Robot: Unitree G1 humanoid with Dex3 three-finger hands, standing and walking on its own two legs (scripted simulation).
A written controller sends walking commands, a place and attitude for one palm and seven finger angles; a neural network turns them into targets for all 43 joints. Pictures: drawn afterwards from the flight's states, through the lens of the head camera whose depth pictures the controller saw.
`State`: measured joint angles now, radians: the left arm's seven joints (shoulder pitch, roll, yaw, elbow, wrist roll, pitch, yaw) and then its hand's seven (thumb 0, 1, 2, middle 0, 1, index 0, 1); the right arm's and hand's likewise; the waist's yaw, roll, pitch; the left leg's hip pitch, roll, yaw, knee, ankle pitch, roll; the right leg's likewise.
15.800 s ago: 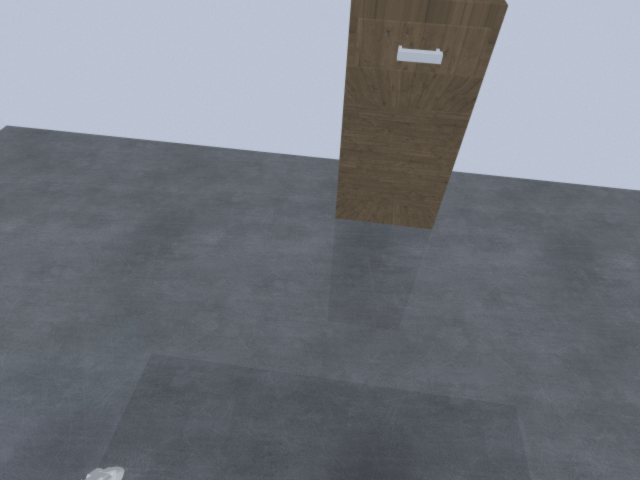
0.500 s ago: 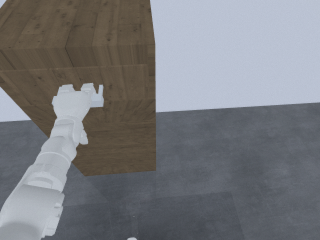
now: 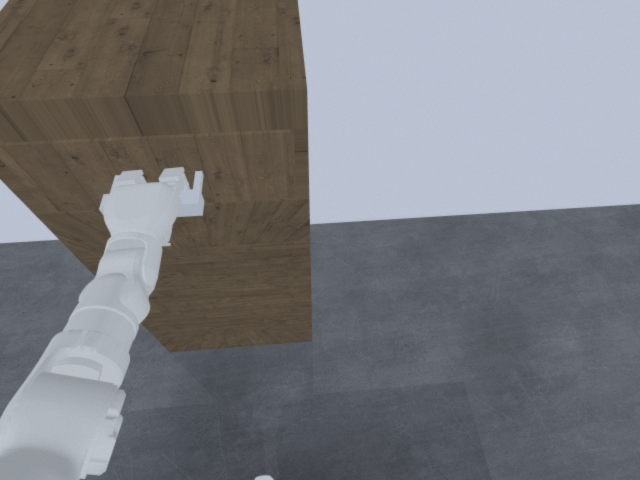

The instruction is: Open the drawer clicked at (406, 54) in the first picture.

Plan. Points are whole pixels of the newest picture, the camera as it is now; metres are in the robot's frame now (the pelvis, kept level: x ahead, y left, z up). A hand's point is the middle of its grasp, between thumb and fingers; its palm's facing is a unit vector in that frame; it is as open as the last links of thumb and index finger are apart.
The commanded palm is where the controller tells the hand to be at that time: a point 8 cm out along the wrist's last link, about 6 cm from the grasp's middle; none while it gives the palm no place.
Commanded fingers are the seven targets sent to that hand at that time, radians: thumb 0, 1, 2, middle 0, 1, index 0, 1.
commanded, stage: close the thumb around the handle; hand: left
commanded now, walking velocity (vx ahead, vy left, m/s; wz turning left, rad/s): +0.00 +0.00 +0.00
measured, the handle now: (156, 192) +0.50 +0.24 +0.04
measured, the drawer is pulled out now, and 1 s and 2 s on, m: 0.00 0.10 0.22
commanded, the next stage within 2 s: pull the drawer open in 0.04 s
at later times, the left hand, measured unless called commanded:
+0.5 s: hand (157, 249) +0.41 +0.22 +0.02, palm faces -0.03 -0.07 -1.00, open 6.3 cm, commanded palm +0.37 +0.22 +0.07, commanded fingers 0.00 0.90 0.90 -0.40 -1.35 -0.40 -1.35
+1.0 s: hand (149, 300) +0.34 +0.22 +0.02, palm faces -0.01 -0.08 -1.00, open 6.3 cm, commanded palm +0.31 +0.22 +0.07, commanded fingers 0.00 0.90 0.90 -0.40 -1.35 -0.40 -1.35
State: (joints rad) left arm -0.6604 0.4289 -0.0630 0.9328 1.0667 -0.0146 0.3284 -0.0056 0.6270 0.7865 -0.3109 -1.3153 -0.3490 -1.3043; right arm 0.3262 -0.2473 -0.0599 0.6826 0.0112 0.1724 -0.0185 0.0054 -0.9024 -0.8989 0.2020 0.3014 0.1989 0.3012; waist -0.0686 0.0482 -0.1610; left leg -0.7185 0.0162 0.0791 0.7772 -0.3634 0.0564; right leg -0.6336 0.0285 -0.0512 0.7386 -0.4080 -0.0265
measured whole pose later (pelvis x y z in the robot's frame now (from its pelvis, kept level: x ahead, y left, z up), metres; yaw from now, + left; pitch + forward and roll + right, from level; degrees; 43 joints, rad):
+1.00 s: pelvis +0.01 -0.01 +0.01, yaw +1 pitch +11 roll +0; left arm -0.18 0.35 -0.13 0.42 1.03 0.06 0.31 0.02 0.64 0.80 -0.25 -1.35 -0.36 -1.30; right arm 0.17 -0.24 -0.04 0.62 0.01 0.16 -0.02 0.01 -0.90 -0.90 0.20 0.30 0.20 0.30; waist 0.02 0.05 -0.14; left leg -0.55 0.00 0.07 0.71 -0.36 0.05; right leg -0.47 0.02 -0.05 0.70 -0.42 -0.03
